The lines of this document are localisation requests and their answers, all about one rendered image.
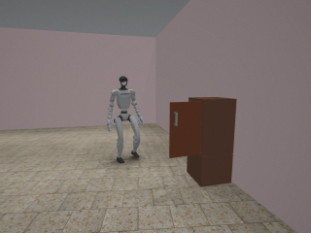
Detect right robot forearm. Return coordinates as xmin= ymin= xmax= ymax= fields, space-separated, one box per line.
xmin=107 ymin=103 xmax=113 ymax=119

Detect left robot thigh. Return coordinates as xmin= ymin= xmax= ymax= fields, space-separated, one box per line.
xmin=128 ymin=115 xmax=140 ymax=141

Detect handle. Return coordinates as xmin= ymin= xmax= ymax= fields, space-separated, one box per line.
xmin=174 ymin=112 xmax=178 ymax=126

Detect left robot forearm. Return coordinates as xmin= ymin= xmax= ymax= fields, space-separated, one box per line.
xmin=134 ymin=103 xmax=141 ymax=117

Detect robot left upper arm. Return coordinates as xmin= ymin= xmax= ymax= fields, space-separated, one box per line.
xmin=129 ymin=89 xmax=137 ymax=106

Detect left robot hand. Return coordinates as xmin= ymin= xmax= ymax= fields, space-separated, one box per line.
xmin=138 ymin=116 xmax=145 ymax=127

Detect robot right upper arm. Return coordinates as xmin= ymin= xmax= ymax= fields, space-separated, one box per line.
xmin=110 ymin=89 xmax=118 ymax=108

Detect cupboard door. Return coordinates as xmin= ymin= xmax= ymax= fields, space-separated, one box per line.
xmin=169 ymin=101 xmax=202 ymax=158

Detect robot left foot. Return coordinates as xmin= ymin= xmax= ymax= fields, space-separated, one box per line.
xmin=131 ymin=151 xmax=140 ymax=158

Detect right robot hand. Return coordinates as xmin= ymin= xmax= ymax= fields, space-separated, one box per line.
xmin=107 ymin=118 xmax=113 ymax=131

